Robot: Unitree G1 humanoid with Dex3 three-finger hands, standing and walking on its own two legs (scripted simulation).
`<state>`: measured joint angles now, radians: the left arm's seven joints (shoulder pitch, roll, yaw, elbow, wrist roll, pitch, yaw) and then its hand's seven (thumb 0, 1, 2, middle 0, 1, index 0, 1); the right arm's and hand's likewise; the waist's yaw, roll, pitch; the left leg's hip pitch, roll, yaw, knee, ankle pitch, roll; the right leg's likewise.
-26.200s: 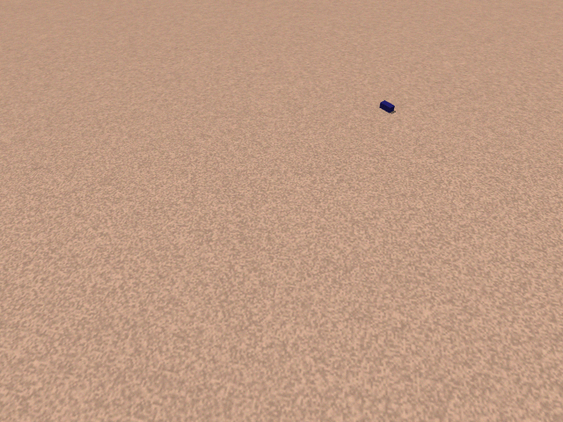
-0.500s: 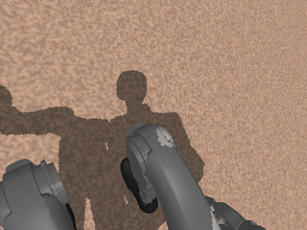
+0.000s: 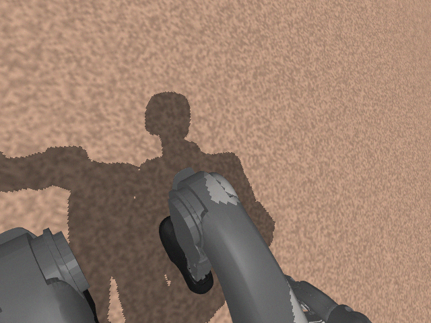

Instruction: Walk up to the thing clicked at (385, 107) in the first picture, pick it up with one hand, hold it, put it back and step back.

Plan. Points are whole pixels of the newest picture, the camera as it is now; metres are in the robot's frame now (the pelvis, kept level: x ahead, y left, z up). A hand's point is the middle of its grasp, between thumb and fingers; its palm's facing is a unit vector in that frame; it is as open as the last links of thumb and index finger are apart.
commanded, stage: rest palm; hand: left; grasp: from above
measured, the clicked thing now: out of the picture +0.44 +0.31 -0.29
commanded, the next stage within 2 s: close in 0.04 s
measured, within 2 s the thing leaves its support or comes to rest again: neither
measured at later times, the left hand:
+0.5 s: hand out of the picture +0.42 +0.31 -0.26, palm faces -0.44 -0.16 -0.88, open 10.6 cm
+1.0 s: hand out of the picture +0.43 +0.31 -0.26, palm faces -0.43 -0.15 -0.89, open 7.9 cm
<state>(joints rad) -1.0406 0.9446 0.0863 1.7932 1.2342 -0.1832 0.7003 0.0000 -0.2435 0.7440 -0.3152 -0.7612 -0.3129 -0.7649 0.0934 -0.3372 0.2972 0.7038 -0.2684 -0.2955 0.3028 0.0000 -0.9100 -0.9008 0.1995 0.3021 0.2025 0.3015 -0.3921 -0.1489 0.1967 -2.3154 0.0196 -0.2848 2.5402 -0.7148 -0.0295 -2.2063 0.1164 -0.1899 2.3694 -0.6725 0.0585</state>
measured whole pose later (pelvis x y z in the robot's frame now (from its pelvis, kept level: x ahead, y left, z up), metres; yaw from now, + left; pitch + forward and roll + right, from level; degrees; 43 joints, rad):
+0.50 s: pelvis +0.00 +0.00 +0.00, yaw +0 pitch +26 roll -14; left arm -1.03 0.96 0.07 1.77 1.20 -0.18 0.69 0.00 0.04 0.52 -0.50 -0.63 -0.53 -0.61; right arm 0.09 -0.35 0.31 0.69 -0.26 -0.30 0.30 0.00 -0.91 -0.90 0.20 0.30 0.20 0.30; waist -0.39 -0.16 0.21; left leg -2.30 0.02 -0.29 2.53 -0.71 -0.03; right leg -2.19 0.12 -0.20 2.35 -0.67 0.06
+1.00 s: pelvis -0.01 +0.00 +0.01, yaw -1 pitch +26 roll -15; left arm -1.04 0.98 0.06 1.78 1.20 -0.17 0.70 0.00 0.38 0.25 -0.75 -0.41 -0.80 -0.38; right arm 0.09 -0.35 0.33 0.67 -0.26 -0.29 0.29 0.00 -0.90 -0.90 0.20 0.30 0.20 0.30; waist -0.40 -0.16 0.21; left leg -2.30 0.03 -0.30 2.52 -0.70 -0.02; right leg -2.18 0.12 -0.20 2.34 -0.65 0.06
